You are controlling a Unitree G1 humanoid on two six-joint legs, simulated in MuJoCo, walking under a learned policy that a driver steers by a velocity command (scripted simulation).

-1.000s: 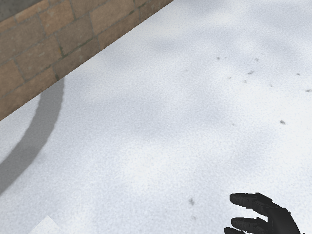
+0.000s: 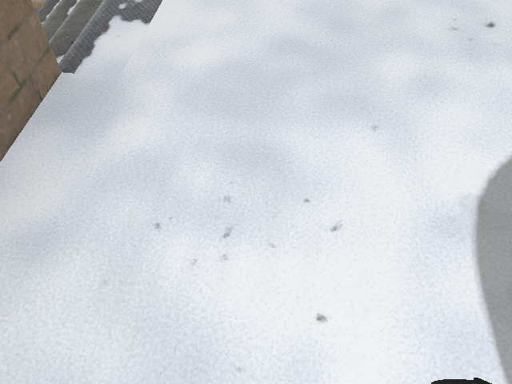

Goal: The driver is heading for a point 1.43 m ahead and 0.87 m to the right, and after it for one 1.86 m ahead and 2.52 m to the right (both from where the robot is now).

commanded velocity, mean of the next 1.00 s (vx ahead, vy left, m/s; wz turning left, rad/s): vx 0.50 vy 0.00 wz -0.59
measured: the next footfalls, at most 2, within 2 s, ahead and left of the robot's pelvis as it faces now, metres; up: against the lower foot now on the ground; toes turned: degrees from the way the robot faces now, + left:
left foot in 0.14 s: +0.26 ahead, +0.13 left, +0.00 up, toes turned -7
right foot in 0.66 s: +0.47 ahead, -0.16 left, +0.00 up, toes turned -27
